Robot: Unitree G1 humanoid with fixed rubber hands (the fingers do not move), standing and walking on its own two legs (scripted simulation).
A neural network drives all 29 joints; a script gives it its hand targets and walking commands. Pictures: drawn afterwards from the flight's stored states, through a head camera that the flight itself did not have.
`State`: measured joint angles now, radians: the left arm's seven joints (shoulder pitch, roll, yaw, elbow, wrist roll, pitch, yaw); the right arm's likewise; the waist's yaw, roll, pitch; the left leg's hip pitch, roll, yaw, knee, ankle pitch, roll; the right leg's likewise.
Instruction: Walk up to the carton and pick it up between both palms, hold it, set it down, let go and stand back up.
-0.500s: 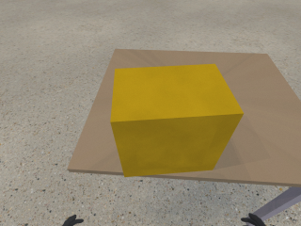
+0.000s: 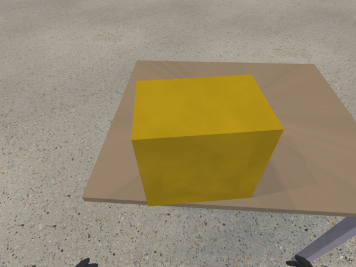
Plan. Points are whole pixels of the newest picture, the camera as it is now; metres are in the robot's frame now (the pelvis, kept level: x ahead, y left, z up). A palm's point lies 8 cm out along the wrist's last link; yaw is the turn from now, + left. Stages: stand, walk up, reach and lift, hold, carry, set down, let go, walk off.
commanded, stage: stand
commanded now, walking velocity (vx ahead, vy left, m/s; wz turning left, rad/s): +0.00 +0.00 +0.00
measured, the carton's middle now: (197, 143) +0.41 +0.00 +0.05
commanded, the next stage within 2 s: none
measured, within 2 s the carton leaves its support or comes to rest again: neither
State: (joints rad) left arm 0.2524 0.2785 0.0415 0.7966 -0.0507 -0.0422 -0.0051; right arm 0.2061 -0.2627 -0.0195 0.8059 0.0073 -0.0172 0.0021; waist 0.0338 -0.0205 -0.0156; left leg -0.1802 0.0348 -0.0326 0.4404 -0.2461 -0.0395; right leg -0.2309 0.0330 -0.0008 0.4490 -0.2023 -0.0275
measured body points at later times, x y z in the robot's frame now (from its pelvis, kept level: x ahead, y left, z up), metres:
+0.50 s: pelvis +0.00 +0.00 +0.00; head -0.02 +0.01 +0.45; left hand +0.09 +0.28 -0.12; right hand +0.12 -0.26 -0.11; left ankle +0.00 +0.15 -0.74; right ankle +0.02 -0.10 -0.74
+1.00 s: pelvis -0.01 +0.00 +0.00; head -0.03 +0.00 +0.45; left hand +0.08 +0.28 -0.12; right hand +0.11 -0.26 -0.12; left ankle +0.00 +0.15 -0.74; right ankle +0.02 -0.10 -0.74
